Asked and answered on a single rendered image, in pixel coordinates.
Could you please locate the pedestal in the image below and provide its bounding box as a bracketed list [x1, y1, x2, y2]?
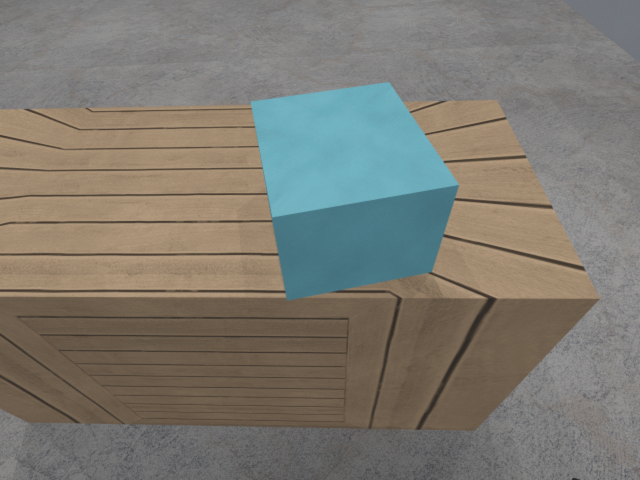
[0, 100, 600, 431]

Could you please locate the carton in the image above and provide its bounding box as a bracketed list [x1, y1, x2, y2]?
[251, 82, 459, 301]

